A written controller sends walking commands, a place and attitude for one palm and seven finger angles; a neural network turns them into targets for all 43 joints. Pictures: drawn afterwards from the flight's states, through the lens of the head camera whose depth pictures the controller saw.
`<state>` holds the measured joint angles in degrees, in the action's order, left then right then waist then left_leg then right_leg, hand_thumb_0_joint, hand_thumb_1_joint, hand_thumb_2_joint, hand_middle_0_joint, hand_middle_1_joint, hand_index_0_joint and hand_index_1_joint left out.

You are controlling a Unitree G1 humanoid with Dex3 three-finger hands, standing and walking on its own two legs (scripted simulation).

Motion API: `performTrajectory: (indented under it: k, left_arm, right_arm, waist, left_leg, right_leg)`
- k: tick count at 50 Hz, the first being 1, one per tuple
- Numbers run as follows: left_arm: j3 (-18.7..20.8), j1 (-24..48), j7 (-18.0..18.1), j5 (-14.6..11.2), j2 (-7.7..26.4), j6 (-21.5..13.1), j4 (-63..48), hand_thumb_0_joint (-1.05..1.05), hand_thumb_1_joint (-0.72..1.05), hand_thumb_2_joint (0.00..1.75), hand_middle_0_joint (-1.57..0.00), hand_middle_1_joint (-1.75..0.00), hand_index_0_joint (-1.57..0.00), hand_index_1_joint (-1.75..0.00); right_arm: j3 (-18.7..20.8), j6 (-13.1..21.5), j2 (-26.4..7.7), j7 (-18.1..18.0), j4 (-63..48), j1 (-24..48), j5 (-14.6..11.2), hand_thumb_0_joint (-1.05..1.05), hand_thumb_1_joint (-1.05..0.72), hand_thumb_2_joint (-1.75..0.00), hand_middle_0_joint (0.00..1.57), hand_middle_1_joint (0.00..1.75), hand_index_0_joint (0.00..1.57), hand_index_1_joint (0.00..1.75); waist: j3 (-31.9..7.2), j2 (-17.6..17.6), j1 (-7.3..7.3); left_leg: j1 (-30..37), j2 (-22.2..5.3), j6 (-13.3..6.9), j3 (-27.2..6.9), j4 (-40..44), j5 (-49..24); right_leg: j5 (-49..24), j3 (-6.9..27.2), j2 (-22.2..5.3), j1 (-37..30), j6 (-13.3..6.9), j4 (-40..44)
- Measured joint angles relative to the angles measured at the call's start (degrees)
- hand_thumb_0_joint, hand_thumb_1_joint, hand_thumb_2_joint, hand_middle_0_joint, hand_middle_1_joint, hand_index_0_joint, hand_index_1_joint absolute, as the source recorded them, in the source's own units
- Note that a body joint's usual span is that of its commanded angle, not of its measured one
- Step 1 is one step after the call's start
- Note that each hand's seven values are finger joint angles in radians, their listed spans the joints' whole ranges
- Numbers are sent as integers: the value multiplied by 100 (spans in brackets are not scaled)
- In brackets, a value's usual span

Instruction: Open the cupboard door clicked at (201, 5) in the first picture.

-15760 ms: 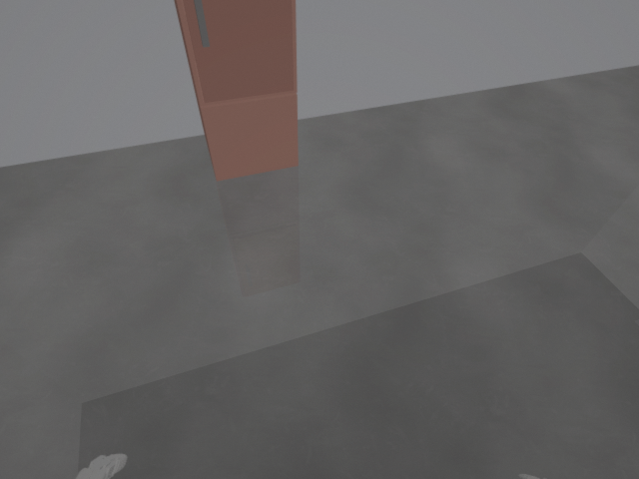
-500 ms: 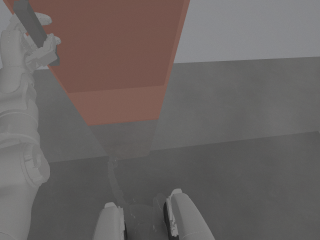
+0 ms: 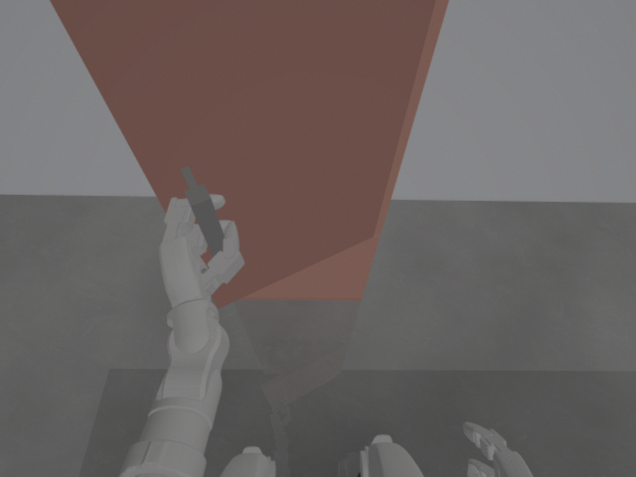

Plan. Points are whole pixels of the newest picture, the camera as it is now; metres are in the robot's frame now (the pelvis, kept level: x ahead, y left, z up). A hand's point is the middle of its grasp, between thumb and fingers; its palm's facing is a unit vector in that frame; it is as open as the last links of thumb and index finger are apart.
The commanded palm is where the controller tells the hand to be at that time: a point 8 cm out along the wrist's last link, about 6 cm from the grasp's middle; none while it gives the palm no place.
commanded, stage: pull the door open along its arc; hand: left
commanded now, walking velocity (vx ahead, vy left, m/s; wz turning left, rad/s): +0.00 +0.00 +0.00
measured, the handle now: (207, 222) +0.43 +0.15 +0.04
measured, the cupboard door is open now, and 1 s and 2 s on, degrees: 28 45 47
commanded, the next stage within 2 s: open thumb and fingers to let go in 0.26 s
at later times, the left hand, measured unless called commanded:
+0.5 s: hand (289, 299) +0.32 +0.04 +0.04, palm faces +0.41 -0.91 -0.03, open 6.3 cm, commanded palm +0.27 +0.08 +0.04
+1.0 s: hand (284, 305) +0.31 +0.05 +0.04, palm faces +0.39 -0.92 -0.01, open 14.0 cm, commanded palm +0.27 +0.09 +0.04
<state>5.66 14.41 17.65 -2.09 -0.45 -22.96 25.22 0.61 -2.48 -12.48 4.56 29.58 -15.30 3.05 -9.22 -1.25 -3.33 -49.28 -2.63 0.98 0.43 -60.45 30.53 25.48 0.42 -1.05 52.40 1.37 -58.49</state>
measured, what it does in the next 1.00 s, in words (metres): stands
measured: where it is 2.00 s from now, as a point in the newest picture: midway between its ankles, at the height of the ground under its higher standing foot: outside the picture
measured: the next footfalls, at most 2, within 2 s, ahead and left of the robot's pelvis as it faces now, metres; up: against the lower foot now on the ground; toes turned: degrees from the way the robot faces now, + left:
none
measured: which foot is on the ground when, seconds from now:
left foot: down 0.00-1.00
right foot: down 0.00-1.00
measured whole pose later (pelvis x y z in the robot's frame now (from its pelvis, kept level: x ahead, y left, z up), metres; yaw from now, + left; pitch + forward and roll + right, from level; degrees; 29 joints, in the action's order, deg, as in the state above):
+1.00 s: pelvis -0.03 -0.03 +0.00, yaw +3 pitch +14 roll +1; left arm -7.5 8.6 33.5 5.4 -6.5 -23.4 25.0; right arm 1.3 1.5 -11.2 0.4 35.3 -10.8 5.5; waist -7.8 -1.6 -1.3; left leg -47.0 -1.5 3.3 -2.7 -60.5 27.9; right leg 25.8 -2.4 -2.2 50.3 -1.4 -61.7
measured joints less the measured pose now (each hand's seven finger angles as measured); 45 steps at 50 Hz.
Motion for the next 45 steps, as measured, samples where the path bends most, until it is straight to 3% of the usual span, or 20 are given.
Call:
performTrajectory:
  k: [5, 11, 15, 21, 28, 36, 45]
  left_arm:
    - [-712, -771, 823, 529, -430, 122, -559, 0, 64, 71, -35, -132, -36, -132]
    - [-1415, -1657, 1107, 798, -638, 241, -1074, 1, 61, 68, -34, -130, -36, -133]
    - [-1681, -1815, 1332, 883, -574, 199, -1140, 1, 62, 68, -33, -128, -34, -131]
    - [-1728, -1476, 1600, 1014, -593, 131, -953, 0, 65, 75, -34, -130, -33, -131]
    - [-1502, -1280, 1477, 852, -633, 188, -863, 1, 57, 75, -36, -131, -35, -131]
    - [-1350, -1040, 1348, 705, -572, 51, -538, 1, 19, 59, -34, -126, -34, -127]
    - [-1255, -726, 1462, 695, -576, -44, -194, 0, -31, 38, -31, -119, -31, -119]
  right_arm:
    - [-45, -36, 195, -27, -57, 352, 85, 0, -91, -90, 20, 30, 20, 30]
    - [-97, -12, 385, -157, -68, 542, 127, 0, -91, -90, 20, 30, 20, 30]
    - [-98, 102, 421, -246, 22, 608, 191, 0, -91, -90, 20, 30, 20, 30]
    - [-14, 288, 286, -307, 294, 687, 285, 0, -91, -90, 20, 30, 20, 30]
    - [93, 260, 193, -402, 492, 537, 264, 1, -91, -90, 20, 30, 20, 30]
    - [96, 329, 128, -459, 586, 397, 238, 1, -91, -90, 20, 30, 20, 30]
    - [104, 377, 111, -436, 582, 406, 238, 1, -91, -90, 20, 30, 20, 30]
  waist:
    - [16, 41, 149]
    - [15, 64, 225]
    - [29, 78, 236]
    - [103, -1, 288]
    - [114, -53, 344]
    - [131, -52, 266]
    - [126, -28, 216]
  left_leg:
    - [287, 22, 63, -18, 116, -11]
    - [637, 6, 174, -102, 293, -26]
    - [682, 2, 248, -216, 293, -26]
    - [447, 27, 321, -409, 93, -12]
    - [366, 66, 325, -419, 113, -103]
    - [361, 83, 262, -387, 150, -205]
    - [259, 88, 266, -337, 39, -246]
  right_leg:
    - [81, -21, -24, -233, -65, -27]
    - [172, -114, -15, -551, -174, 9]
    - [248, -227, -18, -612, -254, -52]
    - [340, -406, -53, -442, -348, -269]
    - [311, -411, -87, -325, -390, -345]
    - [200, -377, -95, -301, -395, -321]
    - [90, -314, -94, -215, -335, -346]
